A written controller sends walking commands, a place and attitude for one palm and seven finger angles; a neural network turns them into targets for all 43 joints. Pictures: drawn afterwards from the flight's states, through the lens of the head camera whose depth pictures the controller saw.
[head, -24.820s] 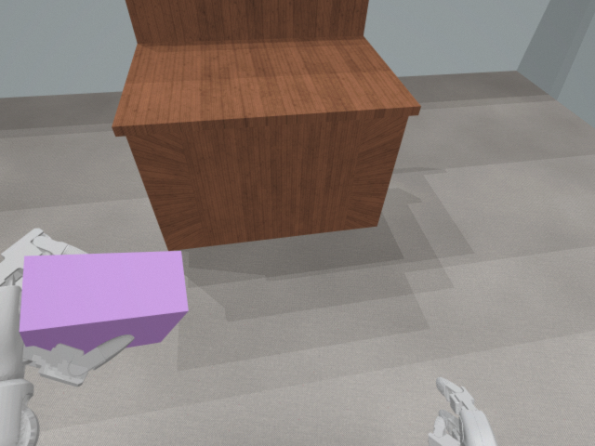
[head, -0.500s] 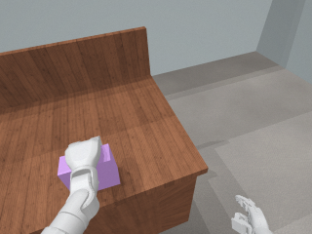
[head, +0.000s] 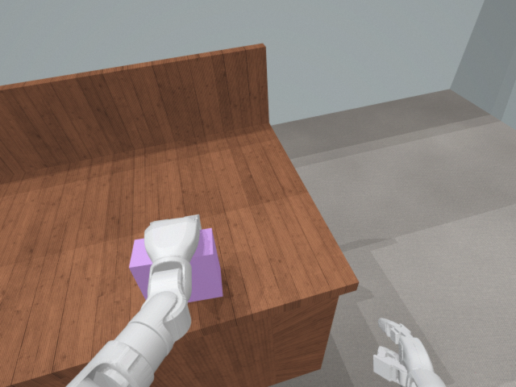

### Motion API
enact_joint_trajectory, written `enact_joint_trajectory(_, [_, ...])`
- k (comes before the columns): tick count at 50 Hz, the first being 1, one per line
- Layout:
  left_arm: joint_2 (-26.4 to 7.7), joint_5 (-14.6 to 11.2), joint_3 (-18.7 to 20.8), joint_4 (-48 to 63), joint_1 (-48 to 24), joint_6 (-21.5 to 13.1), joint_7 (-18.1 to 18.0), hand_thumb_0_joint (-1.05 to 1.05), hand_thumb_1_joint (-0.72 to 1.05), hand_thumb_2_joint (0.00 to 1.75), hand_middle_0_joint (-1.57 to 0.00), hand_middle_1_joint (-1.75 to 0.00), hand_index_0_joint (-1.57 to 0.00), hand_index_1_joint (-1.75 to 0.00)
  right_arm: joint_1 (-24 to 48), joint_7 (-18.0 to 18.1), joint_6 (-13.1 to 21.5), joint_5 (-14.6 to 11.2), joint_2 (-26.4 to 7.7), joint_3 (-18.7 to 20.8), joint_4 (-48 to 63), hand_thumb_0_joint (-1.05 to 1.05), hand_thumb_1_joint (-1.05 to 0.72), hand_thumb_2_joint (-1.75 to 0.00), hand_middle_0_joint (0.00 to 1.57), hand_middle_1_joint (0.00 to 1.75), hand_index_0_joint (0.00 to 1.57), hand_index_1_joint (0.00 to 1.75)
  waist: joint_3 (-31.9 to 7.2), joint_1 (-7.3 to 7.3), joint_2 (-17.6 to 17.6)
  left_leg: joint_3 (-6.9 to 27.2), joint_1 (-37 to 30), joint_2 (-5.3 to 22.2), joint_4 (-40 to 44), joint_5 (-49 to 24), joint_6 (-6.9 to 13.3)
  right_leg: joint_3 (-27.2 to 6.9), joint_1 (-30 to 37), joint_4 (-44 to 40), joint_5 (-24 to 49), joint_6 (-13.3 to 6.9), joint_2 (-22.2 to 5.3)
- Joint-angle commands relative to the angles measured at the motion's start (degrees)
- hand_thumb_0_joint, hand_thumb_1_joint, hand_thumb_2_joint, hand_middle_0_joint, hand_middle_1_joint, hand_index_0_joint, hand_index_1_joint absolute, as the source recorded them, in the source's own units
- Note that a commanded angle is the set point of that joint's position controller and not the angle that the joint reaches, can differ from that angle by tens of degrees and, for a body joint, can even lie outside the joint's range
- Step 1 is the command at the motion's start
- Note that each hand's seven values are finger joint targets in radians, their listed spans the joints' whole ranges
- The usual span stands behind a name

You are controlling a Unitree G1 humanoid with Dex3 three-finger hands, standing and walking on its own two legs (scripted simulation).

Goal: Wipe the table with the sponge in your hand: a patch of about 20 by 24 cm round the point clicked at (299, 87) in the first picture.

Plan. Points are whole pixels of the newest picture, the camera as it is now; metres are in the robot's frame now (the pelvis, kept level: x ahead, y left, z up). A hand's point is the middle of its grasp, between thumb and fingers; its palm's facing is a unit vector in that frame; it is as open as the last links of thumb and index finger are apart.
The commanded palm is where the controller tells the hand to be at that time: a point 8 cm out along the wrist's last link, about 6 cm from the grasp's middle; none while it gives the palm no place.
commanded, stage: slide across to the third lane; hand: left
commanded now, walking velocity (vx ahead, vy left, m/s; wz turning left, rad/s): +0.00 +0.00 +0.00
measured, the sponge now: (182, 276) +0.31 +0.21 -0.03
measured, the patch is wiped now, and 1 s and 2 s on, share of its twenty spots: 0.95 0.95 1.00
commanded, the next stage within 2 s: wipe forward along the third lane in 0.98 s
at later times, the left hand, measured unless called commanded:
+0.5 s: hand (198, 254) +0.33 +0.17 +0.02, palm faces -0.05 -0.01 -1.00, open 10.2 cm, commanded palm +0.30 +0.14 +0.06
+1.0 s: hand (199, 253) +0.33 +0.17 +0.01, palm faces -0.06 -0.02 -1.00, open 10.2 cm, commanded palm +0.30 +0.14 +0.06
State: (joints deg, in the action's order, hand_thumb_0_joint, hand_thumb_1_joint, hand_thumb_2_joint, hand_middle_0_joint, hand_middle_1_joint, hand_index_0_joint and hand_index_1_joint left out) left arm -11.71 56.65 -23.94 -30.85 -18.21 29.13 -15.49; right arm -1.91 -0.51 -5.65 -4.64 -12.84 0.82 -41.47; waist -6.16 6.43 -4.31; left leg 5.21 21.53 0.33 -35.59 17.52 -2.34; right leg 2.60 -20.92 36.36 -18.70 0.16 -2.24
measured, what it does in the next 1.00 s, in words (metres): stands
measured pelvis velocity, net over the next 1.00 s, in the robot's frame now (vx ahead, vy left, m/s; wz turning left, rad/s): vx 0.00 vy -0.01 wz -0.02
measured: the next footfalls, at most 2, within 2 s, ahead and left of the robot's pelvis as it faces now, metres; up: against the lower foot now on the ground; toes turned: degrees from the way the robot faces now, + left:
none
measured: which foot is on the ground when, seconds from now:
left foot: down 0.00-1.00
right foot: down 0.00-1.00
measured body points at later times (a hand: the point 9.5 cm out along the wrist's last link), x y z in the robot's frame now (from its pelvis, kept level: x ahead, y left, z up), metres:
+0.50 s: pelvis -0.01 -0.01 +0.00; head -0.02 -0.04 +0.45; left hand +0.33 +0.17 +0.07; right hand +0.19 -0.24 -0.11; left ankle +0.01 +0.15 -0.73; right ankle +0.00 -0.12 -0.73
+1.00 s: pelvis +0.00 -0.01 +0.00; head -0.02 -0.04 +0.45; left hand +0.33 +0.17 +0.07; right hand +0.20 -0.23 -0.10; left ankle +0.01 +0.15 -0.73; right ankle +0.00 -0.12 -0.73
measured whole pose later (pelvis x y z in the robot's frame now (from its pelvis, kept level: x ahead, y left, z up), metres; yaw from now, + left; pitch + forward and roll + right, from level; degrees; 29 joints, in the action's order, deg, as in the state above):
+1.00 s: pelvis +0.00 -0.01 +0.00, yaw -1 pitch +4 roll +0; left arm -8.4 55.6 -22.8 -38.0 -21.9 29.8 -18.3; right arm -2.6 -0.7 -7.4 -4.5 -12.9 1.3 -42.4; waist -6.7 4.9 -3.7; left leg 4.2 20.9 1.6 -33.3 16.3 -2.9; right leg 1.7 -21.3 35.0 -17.4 -0.5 -1.0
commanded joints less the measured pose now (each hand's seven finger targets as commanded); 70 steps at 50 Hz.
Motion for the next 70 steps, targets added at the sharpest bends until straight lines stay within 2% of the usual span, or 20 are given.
enact_joint_trajectory(1, [8.9, -3.1, -3.2, 8.0, -16.9, -4.4, -0.9, 0.00, 0.10, 1.30, -1.20, -1.60, -1.20, -1.60, 9.0, -0.2, 2.5, -0.1, -6.0, 2.1, 8.5, 0.00, -0.90, -0.90, 0.20, 0.30, 0.20, 0.30, -11.0, -4.98, 10.5, -4.0, -6.1, -2.0, 3.8, -10.4, 3.7, 2.1, 2.6, -5.5, 14.2, -3.6, 3.6])
enact_joint_trajectory(6, [9.1, -3.2, -3.0, 6.4, -16.8, -2.6, -1.6, 0.00, 0.10, 1.30, -1.20, -1.60, -1.20, -1.60, 9.8, -1.0, 1.4, -0.1, -5.9, 2.1, 8.7, 0.00, -0.90, -0.90, 0.20, 0.30, 0.20, 0.30, -9.8, -4.49, 9.9, -4.4, -5.3, -1.8, 4.3, -9.9, 3.6, 2.2, 3.0, -6.0, 13.7, -3.6, 3.5])
enact_joint_trajectory(9, [5.6, -3.1, 1.0, 4.4, -16.9, -1.4, -2.2, 0.00, 0.10, 1.30, -1.20, -1.60, -1.20, -1.60, 10.3, -0.6, 1.0, 0.0, -6.3, 2.1, 8.2, 0.00, -0.90, -0.90, 0.20, 0.30, 0.20, 0.30, -9.2, -3.48, 10.3, -4.6, -4.3, -1.8, 5.4, -7.9, 3.4, 1.6, 3.2, -6.9, 11.2, -3.7, 3.8])
enact_joint_trajectory(11, [7.0, -3.1, -0.8, 4.6, -19.6, -1.0, -2.3, 0.00, 0.10, 1.30, -1.20, -1.60, -1.20, -1.60, 10.5, -0.5, 0.9, -0.3, -6.0, 1.8, 8.6, 0.00, -0.90, -0.90, 0.20, 0.30, 0.20, 0.30, -8.5, -4.50, 9.6, -5.1, -4.4, -1.9, 5.5, -6.9, 3.5, 1.6, 2.7, -7.3, 10.1, -3.4, 3.5])
enact_joint_trajectory(14, [3.3, -2.8, 3.7, 2.2, -17.2, -0.5, -2.7, 0.00, 0.10, 1.30, -1.20, -1.60, -1.20, -1.60, 10.3, -0.1, 0.8, 0.0, -6.4, 1.9, 8.3, 0.00, -0.90, -0.90, 0.20, 0.30, 0.20, 0.30, -9.2, -2.99, 9.6, -5.1, -3.6, -2.0, 6.1, -6.7, 3.4, 0.9, 3.7, -7.9, 9.6, -3.6, 3.7])
enact_joint_trajectory(16, [5.5, -2.6, 1.0, 2.2, -19.1, -0.6, -2.6, 0.00, 0.10, 1.30, -1.20, -1.60, -1.20, -1.60, 9.8, -0.1, 0.8, -0.2, -6.1, 1.8, 8.3, 0.00, -0.90, -0.90, 0.20, 0.30, 0.20, 0.30, -8.5, -4.37, 10.0, -5.5, -3.9, -1.9, 5.8, -6.6, 3.4, 1.2, 3.2, -7.7, 9.9, -3.3, 3.5])
enact_joint_trajectory(19, [4.3, -2.5, 3.0, 1.2, -17.5, -0.9, -2.8, 0.00, 0.10, 1.30, -1.20, -1.60, -1.20, -1.60, 9.5, 0.0, 1.0, 0.0, -6.3, 2.2, 8.2, 0.00, -0.90, -0.90, 0.20, 0.30, 0.20, 0.30, -9.6, -3.38, 9.8, -5.2, -3.6, -2.0, 6.1, -6.5, 3.4, 0.6, 3.5, -8.1, 9.3, -3.6, 3.9])
enact_joint_trajectory(21, [6.1, -2.4, 0.7, 1.9, -18.7, -1.3, -2.9, 0.00, 0.10, 1.30, -1.20, -1.60, -1.20, -1.60, 9.1, 0.0, 1.0, -0.1, -6.2, 2.2, 8.3, 0.00, -0.90, -0.90, 0.20, 0.30, 0.20, 0.30, -9.5, -4.53, 9.7, -5.8, -4.1, -1.9, 5.7, -6.7, 3.5, 0.8, 3.1, -8.1, 9.8, -3.4, 3.6])
enact_joint_trajectory(24, [4.5, -2.9, 3.1, 1.2, -16.8, -1.3, -3.1, 0.00, 0.10, 1.30, -1.20, -1.60, -1.20, -1.60, 9.3, 0.1, 1.2, 0.0, -6.4, 2.3, 8.1, 0.00, -0.90, -0.90, 0.20, 0.30, 0.20, 0.30, -10.1, -3.36, 9.4, -5.6, -3.7, -1.9, 6.2, -6.7, 3.4, 0.3, 3.7, -8.4, 10.0, -3.5, 3.8])
enact_joint_trajectory(26, [6.7, -3.1, 0.4, 1.8, -17.1, -1.4, -3.1, 0.00, 0.10, 1.30, -1.20, -1.60, -1.20, -1.60, 9.0, -0.1, 1.3, -0.2, -6.2, 2.3, 8.4, 0.00, -0.90, -0.90, 0.20, 0.30, 0.20, 0.30, -9.7, -4.28, 10.3, -6.0, -4.0, -2.0, 5.7, -7.2, 3.6, 0.6, 3.9, -8.2, 11.4, -3.2, 3.4])
enact_joint_trajectory(29, [4.3, -3.3, 3.2, 0.7, -17.3, -1.3, -3.2, 0.00, 0.10, 1.30, -1.20, -1.60, -1.20, -1.60, 9.1, 0.2, 1.4, -0.1, -6.6, 2.3, 7.9, 0.00, -0.90, -0.90, 0.20, 0.30, 0.20, 0.30, -9.4, -3.68, 11.1, -5.8, -3.7, -1.9, 6.3, -6.6, 3.6, 0.2, 3.8, -8.9, 10.2, -3.3, 3.7])
enact_joint_trajectory(32, [6.3, -2.7, 0.4, 0.5, -19.8, -1.4, -3.0, 0.00, 0.10, 1.30, -1.20, -1.60, -1.20, -1.60, 9.3, 0.3, 1.4, -0.3, -6.3, 2.1, 7.9, 0.00, -0.90, -0.90, 0.20, 0.30, 0.20, 0.30, -8.4, -4.78, 10.3, -5.9, -4.0, -1.9, 6.2, -5.8, 3.6, 0.6, 2.4, -8.7, 8.9, -3.1, 3.4])
enact_joint_trajectory(38, [7.6, -2.4, -0.5, -0.4, -18.9, -1.9, -3.1, 0.00, 0.10, 1.30, -1.20, -1.60, -1.20, -1.60, 8.8, -0.1, 1.4, -0.1, -6.2, 2.3, 7.8, 0.00, -0.90, -0.90, 0.20, 0.30, 0.20, 0.30, -9.5, -4.41, 10.3, -5.8, -4.3, -1.9, 5.8, -7.4, 3.6, 0.9, 2.8, -7.9, 11.0, -3.4, 3.4])
enact_joint_trajectory(47, [5.6, -2.1, 1.2, -0.5, -20.2, -1.6, -3.1, 0.00, 0.10, 1.30, -1.20, -1.60, -1.20, -1.60, 9.1, 0.4, 1.0, -0.1, -6.2, 2.1, 7.6, 0.00, -0.90, -0.90, 0.20, 0.30, 0.20, 0.30, -8.8, -4.78, 10.7, -5.8, -4.3, -1.8, 5.8, -7.2, 3.5, 0.7, 2.5, -8.2, 10.8, -3.2, 3.4])
enact_joint_trajectory(49, [4.6, -2.5, 2.9, 0.1, -19.4, -1.6, -2.8, 0.00, 0.10, 1.30, -1.20, -1.60, -1.20, -1.60, 9.5, 0.4, 1.0, 0.0, -6.3, 2.0, 7.9, 0.00, -0.90, -0.90, 0.20, 0.30, 0.20, 0.30, -9.4, -3.80, 10.4, -5.6, -4.2, -1.8, 6.3, -7.4, 3.5, 0.6, 3.2, -8.5, 10.9, -3.4, 3.6])
enact_joint_trajectory(56, [5.5, -1.5, 1.6, -2.1, -22.0, -1.9, -3.1, 0.00, 0.10, 1.30, -1.20, -1.60, -1.20, -1.60, 8.3, 0.7, 1.0, 0.1, -6.2, 2.0, 7.4, 0.00, -0.90, -0.90, 0.20, 0.30, 0.20, 0.30, -8.5, -5.21, 11.2, -5.9, -3.8, -1.9, 5.6, -7.0, 3.5, 0.9, 1.8, -8.1, 10.8, -3.1, 3.4])
enact_joint_trajectory(59, [0.3, -1.0, 6.7, -5.3, -24.2, -2.0, -3.4, 0.00, 0.10, 1.30, -1.20, -1.60, -1.20, -1.60, 8.0, 1.5, 0.9, 0.5, -6.7, 1.7, 6.4, 0.00, -0.90, -0.90, 0.20, 0.30, 0.20, 0.30, -8.0, -4.64, 10.8, -5.6, -2.0, -1.9, 5.9, -5.0, 3.2, 0.1, 0.8, -8.4, 8.8, -3.2, 3.4])
enact_joint_trajectory(63, [3.8, 1.0, 3.6, -8.3, -27.3, -2.8, -4.0, 0.00, 0.10, 1.30, -1.20, -1.60, -1.20, -1.60, 6.2, 1.5, 1.0, 0.7, -6.3, 2.0, 5.9, 0.00, -0.90, -0.90, 0.20, 0.30, 0.20, 0.30, -8.7, -6.20, 10.8, -5.9, -1.7, -1.8, 4.6, -5.5, 3.1, 0.9, -1.4, -6.9, 9.3, -3.2, 3.4])
enact_joint_trajectory(64, [1.7, 0.7, 6.2, -9.4, -27.0, -2.9, -4.2, 0.00, 0.10, 1.30, -1.20, -1.60, -1.20, -1.60, 6.0, 1.7, 1.0, 0.9, -6.5, 2.0, 5.8, 0.00, -0.90, -0.90, 0.20, 0.30, 0.20, 0.30, -9.2, -5.36, 11.3, -5.5, -0.8, -1.8, 4.9, -5.0, 3.1, 0.4, -1.1, -7.3, 8.9, -3.3, 3.6])
enact_joint_trajectory(70, [-0.7, 1.1, 8.1, -15.6, -34.0, -4.0, -5.9, 0.00, 0.10, 1.30, -1.20, -1.60, -1.20, -1.60, 3.6, 2.8, 1.0, 1.1, -6.5, 1.8, 4.7, 0.00, -0.90, -0.90, 0.20, 0.30, 0.20, 0.30, -8.9, -7.24, 11.3, -5.8, 2.3, -1.8, 4.1, -0.3, 3.1, 0.0, -4.2, -6.6, 3.3, -2.5, 3.1])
